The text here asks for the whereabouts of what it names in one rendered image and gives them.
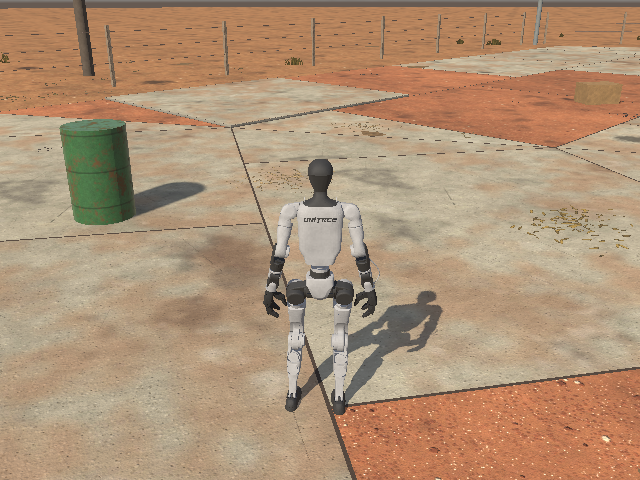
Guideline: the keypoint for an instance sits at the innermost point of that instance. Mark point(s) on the robot right forearm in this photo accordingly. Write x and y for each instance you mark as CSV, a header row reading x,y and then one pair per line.
x,y
364,269

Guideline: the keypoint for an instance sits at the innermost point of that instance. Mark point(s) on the robot left forearm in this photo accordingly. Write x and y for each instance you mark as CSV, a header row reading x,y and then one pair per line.
x,y
275,272

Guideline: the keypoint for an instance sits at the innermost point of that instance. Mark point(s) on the humanoid robot torso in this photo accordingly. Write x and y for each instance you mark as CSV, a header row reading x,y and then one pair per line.
x,y
320,237

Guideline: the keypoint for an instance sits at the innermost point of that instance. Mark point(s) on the right robot upper arm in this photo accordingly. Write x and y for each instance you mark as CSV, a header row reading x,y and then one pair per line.
x,y
352,213

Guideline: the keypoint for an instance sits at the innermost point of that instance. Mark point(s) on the robot head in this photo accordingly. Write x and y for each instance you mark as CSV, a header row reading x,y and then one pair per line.
x,y
320,173

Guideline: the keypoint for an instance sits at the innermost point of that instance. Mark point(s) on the robot left hand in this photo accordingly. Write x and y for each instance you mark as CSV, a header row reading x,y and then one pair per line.
x,y
270,304

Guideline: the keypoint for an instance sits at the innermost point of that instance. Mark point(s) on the robot right hand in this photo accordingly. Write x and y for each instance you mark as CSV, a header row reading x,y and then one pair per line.
x,y
371,303

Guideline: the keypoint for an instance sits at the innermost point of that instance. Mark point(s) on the left robot upper arm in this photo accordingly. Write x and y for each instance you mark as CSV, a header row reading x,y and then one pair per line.
x,y
289,211

